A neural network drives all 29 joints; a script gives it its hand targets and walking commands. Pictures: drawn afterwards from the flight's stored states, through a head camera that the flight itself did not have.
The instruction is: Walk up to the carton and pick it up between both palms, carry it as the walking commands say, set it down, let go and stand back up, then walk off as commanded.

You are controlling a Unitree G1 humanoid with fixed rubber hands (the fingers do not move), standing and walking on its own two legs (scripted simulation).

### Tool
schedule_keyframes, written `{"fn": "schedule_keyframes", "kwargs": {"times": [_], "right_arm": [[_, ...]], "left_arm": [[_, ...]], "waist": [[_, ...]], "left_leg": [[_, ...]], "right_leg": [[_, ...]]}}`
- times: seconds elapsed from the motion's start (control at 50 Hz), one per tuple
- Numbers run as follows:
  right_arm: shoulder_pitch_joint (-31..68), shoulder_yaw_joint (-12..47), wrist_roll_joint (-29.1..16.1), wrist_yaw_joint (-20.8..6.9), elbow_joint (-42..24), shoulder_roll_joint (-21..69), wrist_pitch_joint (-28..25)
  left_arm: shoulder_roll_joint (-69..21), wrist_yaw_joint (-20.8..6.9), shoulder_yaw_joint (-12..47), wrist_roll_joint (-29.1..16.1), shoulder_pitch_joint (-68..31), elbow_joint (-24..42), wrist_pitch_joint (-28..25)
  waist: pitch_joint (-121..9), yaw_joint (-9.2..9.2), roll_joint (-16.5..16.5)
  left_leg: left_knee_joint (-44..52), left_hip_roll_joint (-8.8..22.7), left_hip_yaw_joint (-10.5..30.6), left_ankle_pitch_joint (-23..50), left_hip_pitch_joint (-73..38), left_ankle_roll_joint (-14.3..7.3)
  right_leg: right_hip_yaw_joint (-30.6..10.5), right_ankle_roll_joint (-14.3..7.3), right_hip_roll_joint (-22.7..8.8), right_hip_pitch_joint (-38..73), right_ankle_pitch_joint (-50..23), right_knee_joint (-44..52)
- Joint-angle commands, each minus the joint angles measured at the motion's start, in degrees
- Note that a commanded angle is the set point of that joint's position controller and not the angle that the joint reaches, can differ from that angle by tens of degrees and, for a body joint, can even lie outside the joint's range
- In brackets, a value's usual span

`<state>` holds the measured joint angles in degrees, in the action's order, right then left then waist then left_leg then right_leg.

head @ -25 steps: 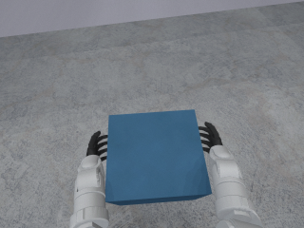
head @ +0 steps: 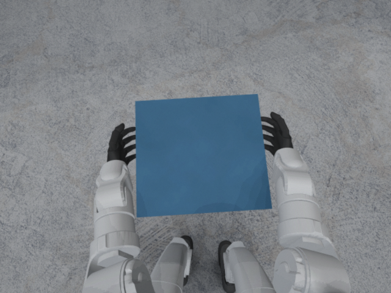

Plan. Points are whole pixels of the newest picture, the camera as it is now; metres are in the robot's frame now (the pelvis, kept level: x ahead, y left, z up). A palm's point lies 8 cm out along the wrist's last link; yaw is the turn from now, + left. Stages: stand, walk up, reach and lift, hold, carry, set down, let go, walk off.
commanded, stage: set down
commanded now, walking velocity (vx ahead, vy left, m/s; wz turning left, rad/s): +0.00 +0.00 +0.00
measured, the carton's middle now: (199, 160) +0.39 +0.04 -0.14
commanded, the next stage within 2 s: none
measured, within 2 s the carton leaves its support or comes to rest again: neither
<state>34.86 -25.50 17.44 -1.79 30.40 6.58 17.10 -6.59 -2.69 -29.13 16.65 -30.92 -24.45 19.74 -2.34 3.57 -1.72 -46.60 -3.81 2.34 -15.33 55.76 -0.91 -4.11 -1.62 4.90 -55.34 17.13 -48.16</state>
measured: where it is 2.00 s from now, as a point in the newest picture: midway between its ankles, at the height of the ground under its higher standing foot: (205, 272)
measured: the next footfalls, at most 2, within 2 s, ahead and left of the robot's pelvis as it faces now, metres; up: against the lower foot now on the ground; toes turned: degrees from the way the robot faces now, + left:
none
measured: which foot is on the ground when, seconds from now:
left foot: down 0.00-1.00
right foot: down 0.00-1.00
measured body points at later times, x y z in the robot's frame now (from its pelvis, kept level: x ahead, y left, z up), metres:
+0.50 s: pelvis -0.01 +0.00 -0.07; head +0.21 +0.00 +0.32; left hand +0.39 +0.21 -0.15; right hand +0.44 -0.13 -0.15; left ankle +0.05 +0.11 -0.69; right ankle +0.04 -0.10 -0.69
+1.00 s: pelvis -0.04 -0.01 -0.15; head +0.22 +0.01 +0.21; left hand +0.42 +0.22 -0.24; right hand +0.46 -0.13 -0.24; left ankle +0.05 +0.11 -0.69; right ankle +0.04 -0.10 -0.69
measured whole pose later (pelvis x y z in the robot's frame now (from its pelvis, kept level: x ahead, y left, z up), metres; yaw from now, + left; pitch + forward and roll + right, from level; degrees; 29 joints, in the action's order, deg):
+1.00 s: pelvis -0.04 -0.01 -0.15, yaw +0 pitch +44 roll +1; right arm 55.9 -24.2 11.2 4.6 42.1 -1.8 17.2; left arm 2.8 -0.9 -27.8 10.9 -51.1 -36.1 19.5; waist -10.9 4.5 -3.4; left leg -84.8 -4.5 1.7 -25.6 103.5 0.5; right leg -2.3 -1.2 7.8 -103.2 26.9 -85.9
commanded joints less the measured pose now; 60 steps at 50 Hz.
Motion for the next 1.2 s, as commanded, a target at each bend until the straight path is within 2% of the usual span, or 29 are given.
{"fn": "schedule_keyframes", "kwargs": {"times": [0.0,0.3,0.64,1.18], "right_arm": [[24.12,30.81,-7.22,-15.52,6.29,48.98,0.05],[29.77,32.2,-9.88,-14.58,8.04,48.43,-0.69],[41.26,30.45,-12.4,-11.14,11.7,46.84,0.06],[56.4,27.34,-14.66,-8.89,15.79,42.77,0.03]], "left_arm": [[-46.03,-15.69,33.31,-8.61,-28.9,-3.74,-1.29],[-44.37,-16.04,34.25,-10.34,-33.87,-5.76,-2.22],[-40.58,-15.87,31.32,-12.92,-45.32,-10.58,-1.54],[-36.78,-13.04,29.94,-15.26,-60.55,-11.93,-1.4]], "waist": [[-39.97,0.93,0.43],[-50.21,1.91,-0.87],[-55.32,2.9,-2.41],[-62.54,3.65,-1.96]], "left_leg": [[0.21,-1.05,0.67,15.96,-20.11,-0.26],[-10.98,-1.79,0.04,16.02,-7.16,0.28],[-22.94,-2.38,-1.92,7.35,9.49,0.29],[-38.13,-2.57,-3.79,6.02,21.44,1.45]], "right_leg": [[-0.83,-1.15,0.72,12.29,-13.75,1.35],[-0.24,-0.18,1.89,-0.98,-13.54,-9.18],[0.31,1.01,2.61,-11.05,-5.85,-20.19],[3.75,1.12,4.48,-27.42,-1.86,-36.72]]}}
